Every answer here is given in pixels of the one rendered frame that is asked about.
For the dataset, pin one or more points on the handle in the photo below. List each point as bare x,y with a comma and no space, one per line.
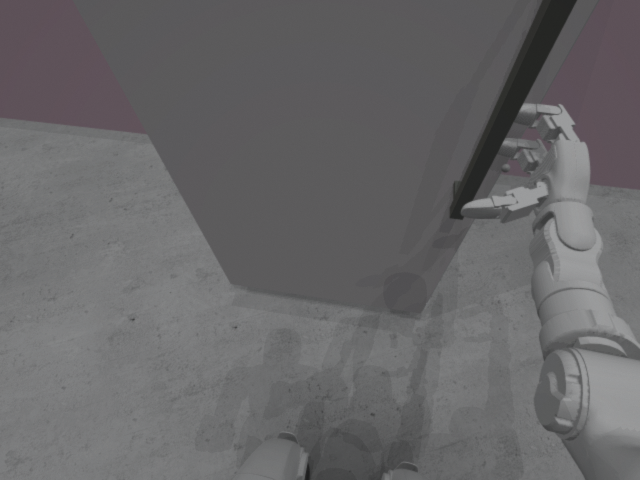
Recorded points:
543,33

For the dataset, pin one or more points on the right robot forearm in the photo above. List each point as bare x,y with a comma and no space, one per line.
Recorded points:
571,300

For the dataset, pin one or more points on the fridge door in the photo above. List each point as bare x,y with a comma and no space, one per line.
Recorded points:
316,142

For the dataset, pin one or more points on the right robot shin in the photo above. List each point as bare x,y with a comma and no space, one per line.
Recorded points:
408,466

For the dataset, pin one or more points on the robot left thigh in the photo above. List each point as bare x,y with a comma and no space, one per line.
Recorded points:
275,459

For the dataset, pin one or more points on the right robot upper arm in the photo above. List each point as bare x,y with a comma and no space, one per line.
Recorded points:
591,401

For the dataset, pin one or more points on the robot right hand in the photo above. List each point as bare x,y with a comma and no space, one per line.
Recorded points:
564,169

